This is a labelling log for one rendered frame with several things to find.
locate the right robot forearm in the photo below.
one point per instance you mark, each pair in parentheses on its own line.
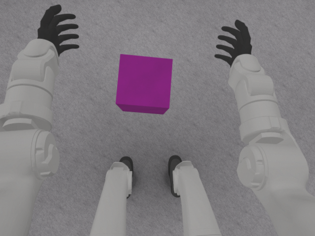
(257,104)

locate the robot left upper arm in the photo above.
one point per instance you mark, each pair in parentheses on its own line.
(27,158)

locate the right robot foot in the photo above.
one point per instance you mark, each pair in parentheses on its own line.
(172,163)

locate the right robot hand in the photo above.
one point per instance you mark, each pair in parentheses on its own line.
(242,43)

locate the left robot hand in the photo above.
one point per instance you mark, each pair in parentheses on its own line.
(49,29)

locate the carton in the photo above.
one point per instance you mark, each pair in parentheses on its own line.
(144,84)

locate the robot right upper arm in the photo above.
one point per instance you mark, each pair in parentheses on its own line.
(278,174)

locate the left robot forearm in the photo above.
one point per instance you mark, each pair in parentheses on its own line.
(30,88)

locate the robot right thigh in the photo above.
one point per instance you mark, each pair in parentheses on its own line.
(198,216)

